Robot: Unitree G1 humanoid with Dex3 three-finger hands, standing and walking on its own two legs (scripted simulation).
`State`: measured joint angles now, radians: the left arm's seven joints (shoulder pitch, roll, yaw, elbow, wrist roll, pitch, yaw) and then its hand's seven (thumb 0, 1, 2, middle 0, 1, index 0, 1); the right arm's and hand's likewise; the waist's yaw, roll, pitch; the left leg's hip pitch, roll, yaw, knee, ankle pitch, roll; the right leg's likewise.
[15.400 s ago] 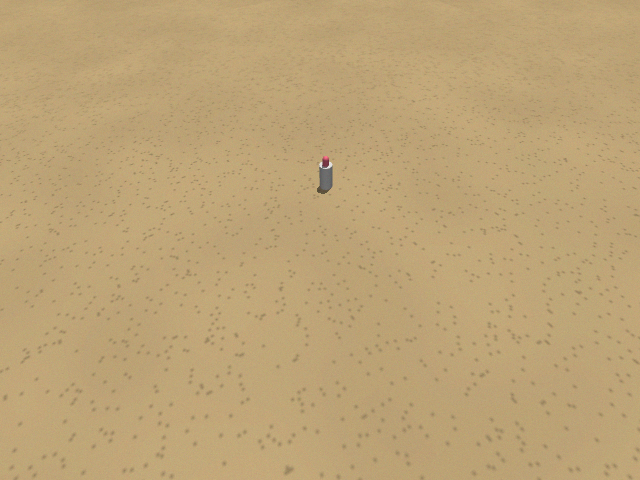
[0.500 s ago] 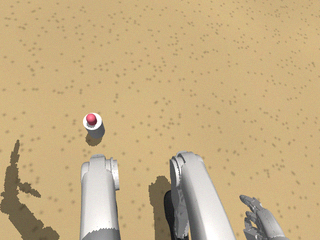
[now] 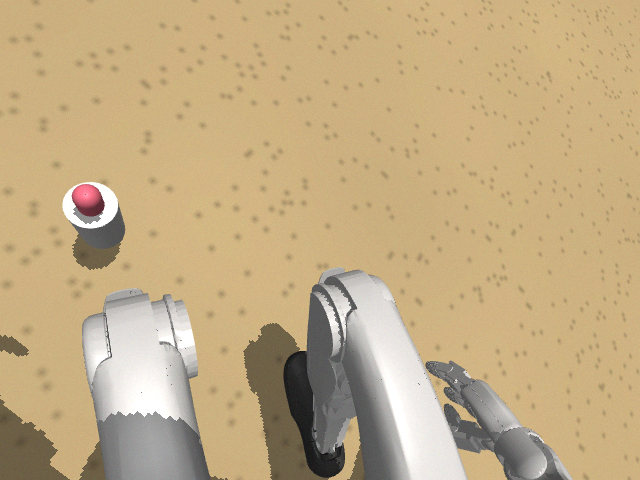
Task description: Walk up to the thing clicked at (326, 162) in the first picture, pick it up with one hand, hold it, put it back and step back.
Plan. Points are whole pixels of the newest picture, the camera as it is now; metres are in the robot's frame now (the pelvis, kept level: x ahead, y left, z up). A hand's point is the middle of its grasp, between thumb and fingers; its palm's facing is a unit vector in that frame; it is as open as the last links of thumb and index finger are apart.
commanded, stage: approach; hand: left
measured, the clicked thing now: (95, 213) +0.45 +0.23 -0.24
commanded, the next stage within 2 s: close in in 0.02 s
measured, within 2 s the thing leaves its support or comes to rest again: leaves its support in 2.00 s
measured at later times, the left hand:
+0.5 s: hand (46, 218) +0.43 +0.28 -0.19, palm faces +0.14 -0.99 +0.05, open 17.4 cm
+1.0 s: hand (85, 215) +0.44 +0.24 -0.21, palm faces +0.11 -0.99 +0.02, open 16.5 cm
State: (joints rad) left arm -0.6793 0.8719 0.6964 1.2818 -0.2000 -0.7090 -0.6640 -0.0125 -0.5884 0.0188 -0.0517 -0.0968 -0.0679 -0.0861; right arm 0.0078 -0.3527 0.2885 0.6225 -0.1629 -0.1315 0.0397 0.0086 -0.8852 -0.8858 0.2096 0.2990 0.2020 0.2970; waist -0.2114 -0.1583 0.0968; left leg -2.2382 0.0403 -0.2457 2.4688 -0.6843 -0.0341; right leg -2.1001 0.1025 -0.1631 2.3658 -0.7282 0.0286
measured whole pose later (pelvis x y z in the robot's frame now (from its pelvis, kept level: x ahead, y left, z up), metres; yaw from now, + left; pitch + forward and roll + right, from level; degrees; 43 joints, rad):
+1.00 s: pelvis -0.02 +0.02 -0.04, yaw -6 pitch +11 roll -18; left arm -0.66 0.87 0.45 1.48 -0.12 -1.10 -0.16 -0.01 -0.53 0.15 -0.19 -0.23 -0.22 -0.21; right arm -0.16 -0.39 0.55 0.54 -0.36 -0.02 0.12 0.00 -0.91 -0.89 0.21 0.30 0.20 0.30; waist -0.28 -0.29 0.31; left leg -2.20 0.03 -0.42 2.65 -0.69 -0.03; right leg -2.01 0.16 -0.29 2.42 -0.68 0.07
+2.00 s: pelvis -0.01 +0.02 -0.03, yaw -6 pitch +12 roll -18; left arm -0.69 0.86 0.39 1.39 -0.11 -1.03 -0.12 0.01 -0.09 0.94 -0.79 -0.98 -0.93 -1.06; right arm -0.16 -0.37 0.54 0.55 -0.35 0.02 0.13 0.00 -0.89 -0.90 0.21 0.30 0.20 0.30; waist -0.27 -0.28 0.31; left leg -2.21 0.03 -0.42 2.64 -0.70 -0.04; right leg -2.03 0.15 -0.29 2.41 -0.68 0.07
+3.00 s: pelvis +0.01 -0.01 +0.02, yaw +2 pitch +30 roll -8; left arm -0.58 0.50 0.30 0.77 -0.17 -0.54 -0.22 0.02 -0.17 1.03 -0.83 -1.01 -0.97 -1.10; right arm 0.05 -0.29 0.13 0.64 -0.09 0.06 0.08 0.01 -0.89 -0.89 0.21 0.30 0.20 0.30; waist -0.13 -0.02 -0.05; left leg -2.22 0.05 -0.20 2.37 -0.69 -0.04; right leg -2.10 0.08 -0.13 2.30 -0.74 0.00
